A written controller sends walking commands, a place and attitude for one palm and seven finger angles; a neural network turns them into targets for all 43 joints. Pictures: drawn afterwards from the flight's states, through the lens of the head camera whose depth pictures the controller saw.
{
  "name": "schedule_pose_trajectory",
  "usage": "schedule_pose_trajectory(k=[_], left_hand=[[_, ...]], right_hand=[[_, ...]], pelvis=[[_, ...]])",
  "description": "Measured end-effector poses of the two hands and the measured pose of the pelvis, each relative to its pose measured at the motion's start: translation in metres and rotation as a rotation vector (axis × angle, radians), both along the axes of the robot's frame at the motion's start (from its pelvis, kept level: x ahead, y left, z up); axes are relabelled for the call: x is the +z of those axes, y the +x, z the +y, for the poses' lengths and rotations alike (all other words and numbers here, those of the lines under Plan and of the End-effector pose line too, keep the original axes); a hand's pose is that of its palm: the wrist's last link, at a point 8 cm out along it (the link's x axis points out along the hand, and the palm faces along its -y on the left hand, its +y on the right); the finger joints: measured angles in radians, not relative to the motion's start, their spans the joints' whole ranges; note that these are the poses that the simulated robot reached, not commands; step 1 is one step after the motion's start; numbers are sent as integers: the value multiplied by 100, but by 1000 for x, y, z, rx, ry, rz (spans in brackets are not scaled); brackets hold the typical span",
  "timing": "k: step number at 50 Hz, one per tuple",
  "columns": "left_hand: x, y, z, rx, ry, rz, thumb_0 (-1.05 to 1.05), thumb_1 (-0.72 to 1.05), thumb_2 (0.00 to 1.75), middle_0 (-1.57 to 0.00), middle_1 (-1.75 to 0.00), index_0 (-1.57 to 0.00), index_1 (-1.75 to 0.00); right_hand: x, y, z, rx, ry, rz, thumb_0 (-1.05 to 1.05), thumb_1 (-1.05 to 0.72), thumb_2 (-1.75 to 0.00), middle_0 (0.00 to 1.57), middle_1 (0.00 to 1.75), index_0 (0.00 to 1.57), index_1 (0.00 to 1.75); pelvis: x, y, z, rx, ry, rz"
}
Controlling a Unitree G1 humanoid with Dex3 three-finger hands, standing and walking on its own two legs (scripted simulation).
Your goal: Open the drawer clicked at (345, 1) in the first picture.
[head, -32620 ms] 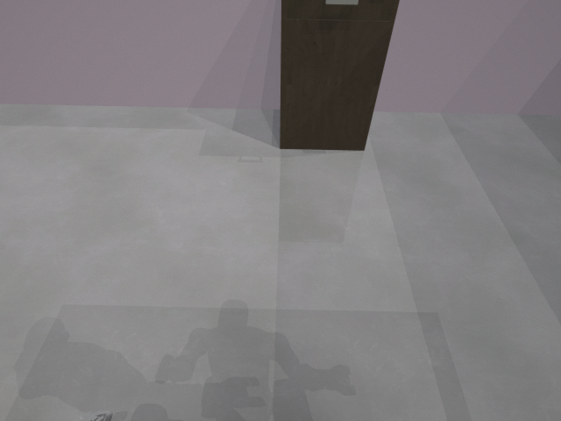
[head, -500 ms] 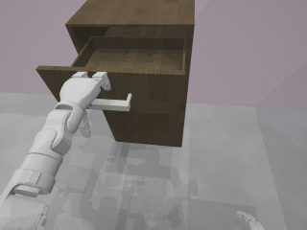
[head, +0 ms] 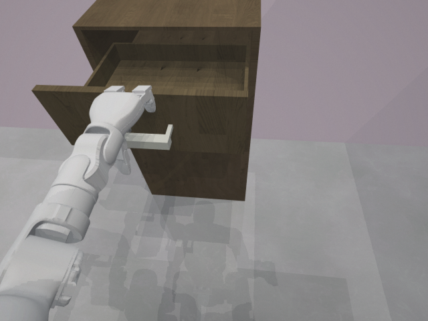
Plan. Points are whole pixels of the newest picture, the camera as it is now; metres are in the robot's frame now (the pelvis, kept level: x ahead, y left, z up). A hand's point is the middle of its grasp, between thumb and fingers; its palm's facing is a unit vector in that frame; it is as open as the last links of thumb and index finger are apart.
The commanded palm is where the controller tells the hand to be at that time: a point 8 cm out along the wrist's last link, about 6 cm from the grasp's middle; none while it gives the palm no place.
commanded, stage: move the hooked fingers above the handle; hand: left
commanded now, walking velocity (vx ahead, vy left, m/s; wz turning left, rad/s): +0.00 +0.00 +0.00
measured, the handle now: (142, 134) +0.49 +0.18 +0.05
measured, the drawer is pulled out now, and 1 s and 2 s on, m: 0.26 0.26 0.26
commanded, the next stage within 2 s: none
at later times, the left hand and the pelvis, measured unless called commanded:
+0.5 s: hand (117, 131) +0.44 +0.21 +0.11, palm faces +0.02 -0.03 -1.00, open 13.8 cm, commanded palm +0.42 +0.21 +0.17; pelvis +0.00 +0.01 +0.00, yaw -1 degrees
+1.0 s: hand (119, 134) +0.44 +0.20 +0.11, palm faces -0.03 -0.02 -1.00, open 13.8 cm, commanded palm +0.42 +0.20 +0.17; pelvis +0.00 +0.01 +0.00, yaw +0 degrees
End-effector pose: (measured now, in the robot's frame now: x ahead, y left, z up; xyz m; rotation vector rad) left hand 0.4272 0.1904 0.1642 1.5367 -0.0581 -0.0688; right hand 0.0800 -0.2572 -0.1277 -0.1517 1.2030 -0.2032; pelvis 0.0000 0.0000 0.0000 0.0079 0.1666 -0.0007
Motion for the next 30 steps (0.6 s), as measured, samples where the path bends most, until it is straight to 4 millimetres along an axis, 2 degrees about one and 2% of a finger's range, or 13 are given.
schedule_pose_trajectory(k=[7, 17, 23, 27, 30], left_hand=[[-2, 9, -2, 12, 11, 29, 0, -48, 31, -34, -122, -33, -125], [-12, -4, 8, -27, -1, 14, 0, -48, 31, -32, -120, -32, -121], [-4, -6, 19, 12, 12, -21, 0, -48, 31, -32, -120, -32, -121], [3, -8, 18, 14, 2, -20, 0, -48, 31, -32, -120, -32, -120], [1, -9, 13, 3, -1, 3, 0, -48, 31, -32, -120, -32, -120]], right_hand=[[2, -14, -5, -38, -14, -5, 1, -91, -90, 20, 30, 20, 30], [3, -27, -7, -61, -25, 9, 1, -91, -90, 20, 30, 20, 30], [2, -21, -3, -50, -17, 5, 1, -91, -90, 20, 30, 20, 30], [3, -12, 2, -41, -5, -15, 1, -91, -90, 20, 30, 20, 30], [5, -3, 6, -29, 1, -36, 1, -91, -90, 20, 30, 20, 30]], pelvis=[[-1, -3, -1, -13, 0, 9], [0, -3, 2, -23, -2, 6], [0, -3, 5, -15, -5, 4], [1, -1, 8, -14, -6, -4], [1, -2, 10, -13, -6, -12]])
